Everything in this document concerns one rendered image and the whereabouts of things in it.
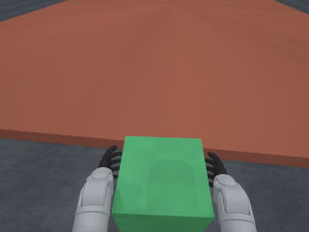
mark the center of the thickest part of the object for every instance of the left robot forearm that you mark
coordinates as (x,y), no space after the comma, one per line
(94,202)

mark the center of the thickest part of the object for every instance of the left robot hand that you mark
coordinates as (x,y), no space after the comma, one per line
(107,160)

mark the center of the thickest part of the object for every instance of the carton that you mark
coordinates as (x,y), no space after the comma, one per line
(162,186)

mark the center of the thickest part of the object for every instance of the right robot forearm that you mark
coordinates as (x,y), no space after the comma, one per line
(233,205)

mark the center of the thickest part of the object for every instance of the right robot hand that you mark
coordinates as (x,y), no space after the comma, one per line
(217,169)

